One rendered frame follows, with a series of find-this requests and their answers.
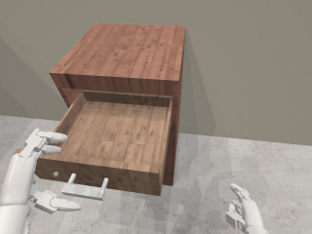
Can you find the drawer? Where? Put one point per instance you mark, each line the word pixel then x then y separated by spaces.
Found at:
pixel 120 136

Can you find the robot left hand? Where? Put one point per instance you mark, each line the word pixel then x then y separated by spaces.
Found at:
pixel 18 185

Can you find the robot left forearm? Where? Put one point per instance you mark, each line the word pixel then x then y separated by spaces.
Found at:
pixel 13 219

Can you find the robot right hand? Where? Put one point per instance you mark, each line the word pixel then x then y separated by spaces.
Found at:
pixel 248 213

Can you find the handle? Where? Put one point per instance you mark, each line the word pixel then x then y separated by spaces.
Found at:
pixel 86 192

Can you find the cabinet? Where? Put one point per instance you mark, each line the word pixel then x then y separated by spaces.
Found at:
pixel 132 59

